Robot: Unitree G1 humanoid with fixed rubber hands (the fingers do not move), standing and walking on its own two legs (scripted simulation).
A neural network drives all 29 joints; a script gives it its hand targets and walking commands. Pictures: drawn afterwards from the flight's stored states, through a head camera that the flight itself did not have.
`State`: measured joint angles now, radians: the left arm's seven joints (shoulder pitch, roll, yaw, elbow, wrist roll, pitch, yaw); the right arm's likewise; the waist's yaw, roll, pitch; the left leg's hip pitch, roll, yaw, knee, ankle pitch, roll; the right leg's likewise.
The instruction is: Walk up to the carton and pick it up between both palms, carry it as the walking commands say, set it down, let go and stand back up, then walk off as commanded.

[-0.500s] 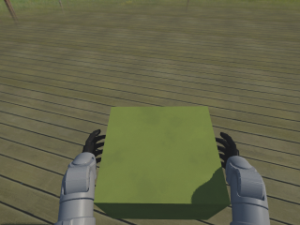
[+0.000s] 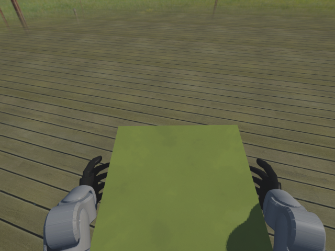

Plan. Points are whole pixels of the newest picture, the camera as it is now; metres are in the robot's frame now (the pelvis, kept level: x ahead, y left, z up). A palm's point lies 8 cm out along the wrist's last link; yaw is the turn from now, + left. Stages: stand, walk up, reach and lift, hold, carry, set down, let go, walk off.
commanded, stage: carry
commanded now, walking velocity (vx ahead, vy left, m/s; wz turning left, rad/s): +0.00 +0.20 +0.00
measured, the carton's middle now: (178, 196) +0.25 +0.00 +0.04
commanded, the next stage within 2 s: none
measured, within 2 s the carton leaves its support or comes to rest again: neither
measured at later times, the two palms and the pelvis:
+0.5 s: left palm (61, 210) +0.18 +0.22 +0.11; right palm (258, 205) +0.19 -0.15 +0.11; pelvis -0.05 +0.04 +0.01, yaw +0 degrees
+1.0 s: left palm out of the picture +0.13 +0.34 +0.11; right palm (199, 234) +0.14 -0.04 +0.12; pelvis -0.10 +0.15 +0.01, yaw +1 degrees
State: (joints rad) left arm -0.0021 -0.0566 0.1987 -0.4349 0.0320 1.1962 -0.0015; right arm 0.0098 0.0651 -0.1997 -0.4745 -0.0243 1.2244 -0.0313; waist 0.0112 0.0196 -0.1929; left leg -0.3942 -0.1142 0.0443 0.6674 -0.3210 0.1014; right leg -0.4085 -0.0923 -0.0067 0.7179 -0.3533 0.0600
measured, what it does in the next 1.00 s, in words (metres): steps to the left: left foot, then right foot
